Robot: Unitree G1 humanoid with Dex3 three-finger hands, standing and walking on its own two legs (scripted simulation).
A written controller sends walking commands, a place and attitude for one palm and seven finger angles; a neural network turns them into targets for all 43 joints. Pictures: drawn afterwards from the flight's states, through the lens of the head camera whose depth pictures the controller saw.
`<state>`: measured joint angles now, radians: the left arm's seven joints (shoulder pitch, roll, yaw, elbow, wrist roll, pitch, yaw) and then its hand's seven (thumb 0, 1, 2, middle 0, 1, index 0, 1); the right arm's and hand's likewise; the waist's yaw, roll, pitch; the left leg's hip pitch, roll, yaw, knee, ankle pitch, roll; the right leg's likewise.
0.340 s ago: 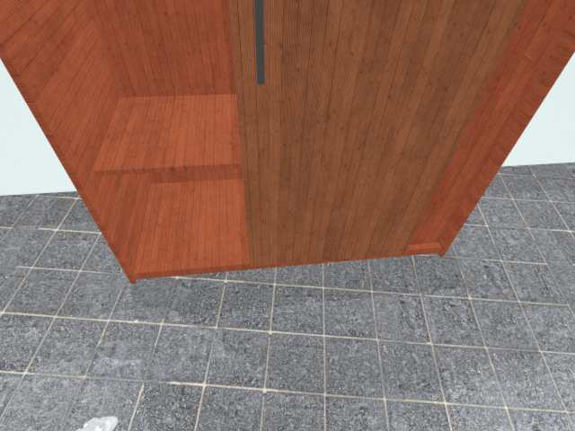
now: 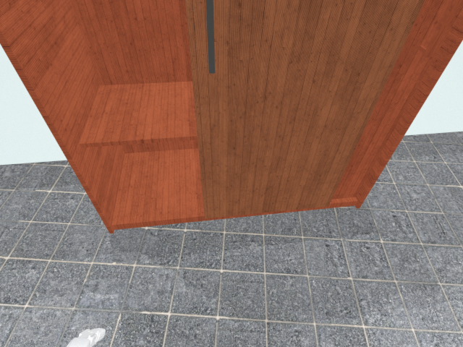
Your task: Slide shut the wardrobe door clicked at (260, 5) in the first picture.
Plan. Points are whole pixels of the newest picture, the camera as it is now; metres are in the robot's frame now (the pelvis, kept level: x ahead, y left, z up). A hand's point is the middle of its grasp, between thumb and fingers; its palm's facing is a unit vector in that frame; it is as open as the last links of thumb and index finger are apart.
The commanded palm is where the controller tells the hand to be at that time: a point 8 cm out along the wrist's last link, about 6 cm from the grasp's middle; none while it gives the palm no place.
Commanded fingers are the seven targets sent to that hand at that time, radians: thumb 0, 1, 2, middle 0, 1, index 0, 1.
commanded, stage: stand and wait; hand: right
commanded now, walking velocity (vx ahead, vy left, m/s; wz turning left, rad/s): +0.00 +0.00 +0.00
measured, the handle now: (210, 26) +0.81 +0.10 +0.20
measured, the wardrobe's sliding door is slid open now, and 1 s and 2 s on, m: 0.46 0.46 0.46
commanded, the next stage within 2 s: look at it before walking up in 0.64 s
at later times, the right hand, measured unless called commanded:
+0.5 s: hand out of the picture +0.07 -0.25 -0.15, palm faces -0.02 +0.94 -0.35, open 7.4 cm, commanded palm none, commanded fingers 0.00 -0.90 -0.90 0.20 0.30 0.20 0.30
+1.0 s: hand out of the picture +0.06 -0.24 -0.15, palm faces -0.02 +0.94 -0.34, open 7.4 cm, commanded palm none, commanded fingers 0.00 -0.90 -0.90 0.20 0.30 0.20 0.30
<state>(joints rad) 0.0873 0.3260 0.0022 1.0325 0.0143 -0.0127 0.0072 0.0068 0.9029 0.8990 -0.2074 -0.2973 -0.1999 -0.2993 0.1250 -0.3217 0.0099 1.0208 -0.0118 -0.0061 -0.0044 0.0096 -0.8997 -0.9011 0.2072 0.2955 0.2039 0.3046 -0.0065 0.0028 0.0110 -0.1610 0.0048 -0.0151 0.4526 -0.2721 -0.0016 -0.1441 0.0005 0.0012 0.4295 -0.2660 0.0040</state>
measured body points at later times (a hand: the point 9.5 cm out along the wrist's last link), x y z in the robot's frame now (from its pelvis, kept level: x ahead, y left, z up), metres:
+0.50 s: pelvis -0.01 +0.00 +0.00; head -0.01 +0.01 +0.45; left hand +0.06 +0.30 -0.13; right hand +0.07 -0.30 -0.12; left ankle -0.02 +0.12 -0.74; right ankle -0.02 -0.12 -0.74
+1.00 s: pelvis -0.01 +0.01 +0.01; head -0.01 +0.01 +0.45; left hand +0.07 +0.30 -0.13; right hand +0.07 -0.29 -0.12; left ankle -0.02 +0.12 -0.74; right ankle -0.02 -0.12 -0.74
